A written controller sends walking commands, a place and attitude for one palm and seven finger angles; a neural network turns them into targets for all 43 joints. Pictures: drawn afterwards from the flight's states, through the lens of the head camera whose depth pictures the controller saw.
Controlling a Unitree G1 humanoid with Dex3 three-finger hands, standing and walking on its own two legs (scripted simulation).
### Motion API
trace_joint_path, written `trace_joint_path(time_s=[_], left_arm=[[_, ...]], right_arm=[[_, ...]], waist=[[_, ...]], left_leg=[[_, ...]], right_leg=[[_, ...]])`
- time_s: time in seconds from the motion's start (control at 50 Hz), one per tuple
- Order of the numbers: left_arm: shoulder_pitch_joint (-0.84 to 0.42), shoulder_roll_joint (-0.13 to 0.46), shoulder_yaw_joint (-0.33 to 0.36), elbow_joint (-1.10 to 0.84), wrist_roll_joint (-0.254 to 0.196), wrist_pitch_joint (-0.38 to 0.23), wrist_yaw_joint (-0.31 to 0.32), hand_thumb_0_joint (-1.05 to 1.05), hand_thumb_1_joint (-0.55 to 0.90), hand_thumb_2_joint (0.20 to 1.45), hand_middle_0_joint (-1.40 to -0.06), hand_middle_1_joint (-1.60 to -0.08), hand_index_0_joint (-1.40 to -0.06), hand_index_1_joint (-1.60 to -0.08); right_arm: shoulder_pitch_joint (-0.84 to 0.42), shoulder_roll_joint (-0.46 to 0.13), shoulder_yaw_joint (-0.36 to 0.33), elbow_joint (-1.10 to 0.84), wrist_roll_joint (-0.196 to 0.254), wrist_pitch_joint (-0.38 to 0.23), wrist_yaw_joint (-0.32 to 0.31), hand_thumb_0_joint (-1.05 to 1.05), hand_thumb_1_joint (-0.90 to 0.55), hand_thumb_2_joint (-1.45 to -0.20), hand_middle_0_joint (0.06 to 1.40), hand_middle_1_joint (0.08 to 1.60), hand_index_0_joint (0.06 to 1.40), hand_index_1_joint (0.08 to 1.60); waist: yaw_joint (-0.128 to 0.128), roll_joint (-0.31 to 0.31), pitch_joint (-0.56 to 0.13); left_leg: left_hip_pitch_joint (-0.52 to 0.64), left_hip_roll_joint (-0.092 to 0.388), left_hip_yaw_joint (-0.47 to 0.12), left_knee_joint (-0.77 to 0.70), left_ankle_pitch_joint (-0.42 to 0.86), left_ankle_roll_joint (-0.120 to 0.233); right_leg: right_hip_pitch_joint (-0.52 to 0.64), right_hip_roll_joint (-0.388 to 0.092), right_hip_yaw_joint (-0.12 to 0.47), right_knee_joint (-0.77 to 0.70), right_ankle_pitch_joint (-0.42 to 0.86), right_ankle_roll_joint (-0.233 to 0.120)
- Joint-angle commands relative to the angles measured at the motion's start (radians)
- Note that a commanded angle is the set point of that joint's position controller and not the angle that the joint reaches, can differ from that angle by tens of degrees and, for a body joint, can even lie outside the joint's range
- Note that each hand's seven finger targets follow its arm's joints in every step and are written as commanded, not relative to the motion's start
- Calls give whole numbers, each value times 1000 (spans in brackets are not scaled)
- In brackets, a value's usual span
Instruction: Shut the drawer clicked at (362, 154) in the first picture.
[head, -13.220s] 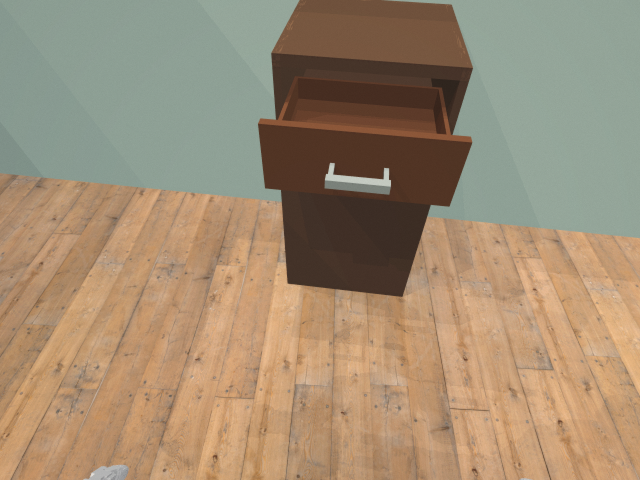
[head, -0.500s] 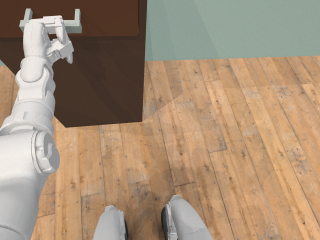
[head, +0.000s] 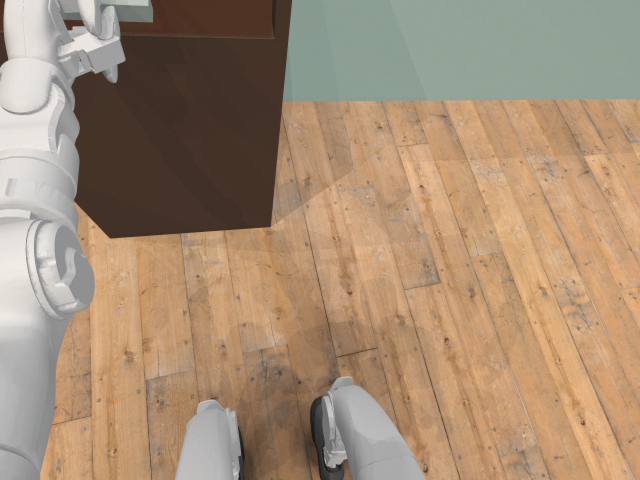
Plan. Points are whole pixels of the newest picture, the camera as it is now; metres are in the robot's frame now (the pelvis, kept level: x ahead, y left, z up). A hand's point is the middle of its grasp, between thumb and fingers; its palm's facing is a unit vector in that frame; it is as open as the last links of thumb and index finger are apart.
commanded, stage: push the drawer shut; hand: left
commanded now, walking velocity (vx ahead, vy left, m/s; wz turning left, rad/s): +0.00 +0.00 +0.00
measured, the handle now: out of the picture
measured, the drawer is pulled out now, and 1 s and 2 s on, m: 0.00 0.00 0.00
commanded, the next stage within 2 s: pull the fist back off the drawer in 0.06 s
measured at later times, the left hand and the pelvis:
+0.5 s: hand (110, 38) +0.59 +0.14 +0.10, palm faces -0.03 -1.00 -0.05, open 3.1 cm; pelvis -0.01 +0.00 -0.01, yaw +0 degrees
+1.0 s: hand (120, 46) +0.58 +0.13 +0.09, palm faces -0.02 -1.00 -0.03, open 3.0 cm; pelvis +0.02 +0.00 +0.01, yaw -1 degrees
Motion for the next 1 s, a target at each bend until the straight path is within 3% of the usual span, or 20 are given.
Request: trace_joint_path(time_s=[0.0, 0.06, 0.14, 0.18, 0.22, 0.3, 0.34, 0.4, 0.46, 0.52, 0.54, 0.56, 0.6, 0.62, 0.64, 0.74, 0.78, 0.8, 0.94, 0.98], left_arm=[[-696, 184, 17, -253, -12, -60, 43, 0, 900, 900, -1400, -1600, -1400, -1600], [-711, 140, -17, -251, -13, -53, 48, 0, 900, 900, -1400, -1600, -1400, -1600], [-722, 142, -22, -243, -17, -45, 56, 0, 900, 900, -1400, -1600, -1400, -1600], [-726, 169, -9, -251, -13, -50, 49, 0, 900, 900, -1400, -1600, -1400, -1600], [-708, 170, -4, -225, -13, -42, 48, 0, 900, 900, -1400, -1600, -1400, -1600], [-707, 204, 16, -232, -5, -42, 45, 0, 900, 900, -1400, -1600, -1400, -1600], [-684, 193, 15, -201, -4, -33, 45, 0, 900, 900, -1400, -1600, -1400, -1600], [-684, 214, 30, -224, 2, -36, 43, 0, 900, 900, -1400, -1600, -1400, -1600], [-657, 181, 15, -216, 1, -31, 37, 0, 900, 900, -1400, -1600, -1400, -1600], [-626, 202, 34, -222, -1, -22, 33, 0, 900, 900, -1400, -1600, -1400, -1600], [-615, 175, 19, -224, -3, -18, 31, 0, 900, 900, -1400, -1600, -1400, -1600], [-608, 167, 23, -237, -9, -21, 28, 0, 900, 900, -1400, -1600, -1400, -1600], [-562, 210, 60, -271, -14, -27, 22, 0, 900, 900, -1400, -1600, -1400, -1600], [-531, 189, 53, -283, -19, -29, 19, 0, 900, 900, -1400, -1600, -1400, -1600], [-504, 143, 28, -288, -27, -28, 15, 0, 900, 900, -1400, -1600, -1400, -1600], [-365, 155, 71, -333, -50, -40, 11, 0, 900, 900, -1400, -1600, -1400, -1600], [-399, 147, 56, -356, -45, -51, 18, 0, 900, 900, -1400, -1600, -1400, -1600], [-369, 169, 82, -359, -42, -58, 23, 0, 900, 900, -1400, -1600, -1400, -1600], [-278, 160, 100, -352, -45, -86, 22, 0, 900, 900, -1400, -1600, -1400, -1600], [-144, 198, 156, -474, -63, -106, 8, 0, 900, 900, -1400, -1600, -1400, -1600]], right_arm=[[235, -216, -59, 1, -3, -15, -15, 0, -900, -900, 200, 300, 200, 300], [230, -214, -55, 6, -3, -28, -20, 0, -900, -900, 200, 300, 200, 300], [229, -219, -51, 10, -1, -45, -23, 0, -900, -900, 200, 300, 200, 300], [236, -220, -50, 6, -2, -49, -22, 0, -900, -900, 200, 300, 200, 300], [233, -219, -47, 6, -2, -50, -23, 0, -900, -900, 200, 300, 200, 300], [237, -221, -48, -8, -3, -48, -19, 0, -900, -900, 200, 300, 200, 300], [236, -220, -47, -11, -3, -47, -16, 0, -900, -900, 200, 300, 200, 300], [245, -222, -51, -16, -6, -43, -14, 0, -900, -900, 200, 300, 200, 300], [248, -217, -51, -22, -7, -39, -9, 0, -900, -900, 200, 300, 200, 300], [244, -218, -54, -27, -4, -31, -7, 0, -900, -900, 200, 300, 200, 300], [244, -214, -54, -29, -2, -30, -4, 0, -900, -900, 200, 300, 200, 300], [246, -213, -56, -32, -5, -30, -2, 0, -900, -900, 200, 300, 200, 300], [245, -214, -59, -40, -2, -23, -1, 0, -900, -900, 200, 300, 200, 300], [243, -210, -61, -48, 0, -19, 2, 0, -900, -900, 200, 300, 200, 300], [234, -204, -62, -49, 2, -18, 5, 0, -900, -900, 200, 300, 200, 300], [222, -199, -69, -68, 10, -1, 10, 0, -900, -900, 200, 300, 200, 300], [220, -194, -70, -63, 11, 3, 9, 0, -900, -900, 200, 300, 200, 300], [226, -193, -75, -61, 12, 6, 10, 0, -900, -900, 200, 300, 200, 300], [220, -183, -86, -65, 18, 22, 7, 0, -900, -900, 200, 300, 200, 300], [213, -181, -96, -105, 22, 31, 11, 0, -900, -900, 200, 300, 200, 300]], waist=[[-105, 241, -520], [-120, 261, -505], [-127, 249, -508], [-118, 254, -545], [-122, 222, -509], [-107, 230, -515], [-105, 214, -484], [-98, 226, -517], [-92, 229, -513], [-81, 214, -515], [-80, 211, -507], [-75, 216, -517], [-44, 223, -562], [-35, 220, -578], [-35, 221, -566], [11, 163, -559], [-5, 153, -529], [11, 144, -534], [23, 94, -519], [103, 150, -662]], left_leg=[[508, -15, -70, -142, 143, 23], [509, -12, -75, -146, 118, 25], [490, -11, -74, -152, 84, 27], [493, -13, -75, -144, 94, 25], [454, -14, -68, -143, 73, 29], [439, -18, -68, -141, 60, 28], [410, -20, -66, -143, 29, 29], [437, -19, -72, -140, 59, 28], [445, -20, -73, -138, 69, 28], [433, -19, -64, -135, 78, 28], [438, -19, -64, -139, 76, 28], [454, -20, -64, -139, 96, 29], [476, -18, -58, -139, 136, 25], [492, -19, -56, -143, 155, 23], [499, -20, -49, -145, 163, 23], [491, -22, -24, -163, 211, 25], [483, -21, -18, -162, 220, 28], [484, -22, -14, -163, 242, 29], [472, -30, 11, -160, 329, 30], [583, -36, 22, -181, 452, 20]], right_leg=[[72, 56, 39, -142, 49, -19], [40, 54, 36, -139, 36, -19], [46, 52, 40, -145, 19, -16], [57, 53, 38, -135, 24, -18], [64, 53, 40, -140, 13, -16], [71, 53, 41, -135, 3, -20], [69, 53, 41, -136, -12, -21], [72, 53, 38, -129, 5, -22], [64, 54, 36, -124, 11, -25], [89, 53, 40, -130, 18, -22], [87, 53, 38, -133, 17, -22], [92, 54, 37, -131, 29, -24], [134, 54, 39, -131, 51, -25], [148, 56, 39, -132, 62, -25], [151, 57, 40, -139, 70, -25], [252, 62, 47, -157, 115, -23], [251, 62, 51, -160, 133, -19], [280, 64, 52, -161, 153, -20], [359, 63, 65, -157, 279, -16], [469, 64, 67, -150, 396, -24]])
